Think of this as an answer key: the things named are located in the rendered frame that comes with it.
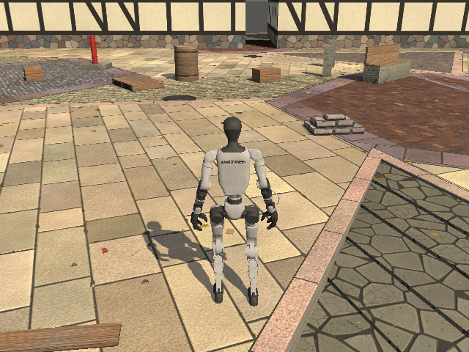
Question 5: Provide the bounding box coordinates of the robot left forearm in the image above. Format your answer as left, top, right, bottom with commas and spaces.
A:
193, 180, 207, 214

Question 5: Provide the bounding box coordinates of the right robot foot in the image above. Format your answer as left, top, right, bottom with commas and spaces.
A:
248, 287, 259, 307

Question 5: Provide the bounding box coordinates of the robot right forearm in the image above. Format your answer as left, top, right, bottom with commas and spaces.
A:
261, 178, 276, 213

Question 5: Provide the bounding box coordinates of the robot right upper arm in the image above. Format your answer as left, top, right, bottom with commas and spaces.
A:
248, 148, 268, 189

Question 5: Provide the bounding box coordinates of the right robot hand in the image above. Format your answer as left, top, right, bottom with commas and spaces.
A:
261, 210, 278, 230

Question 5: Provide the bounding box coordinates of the robot left upper arm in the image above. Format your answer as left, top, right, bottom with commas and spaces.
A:
200, 149, 218, 191

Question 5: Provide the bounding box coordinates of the robot right thigh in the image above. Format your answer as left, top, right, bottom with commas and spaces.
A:
245, 205, 259, 259

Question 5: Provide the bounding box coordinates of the left robot hand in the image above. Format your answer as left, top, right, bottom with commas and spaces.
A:
191, 212, 207, 231

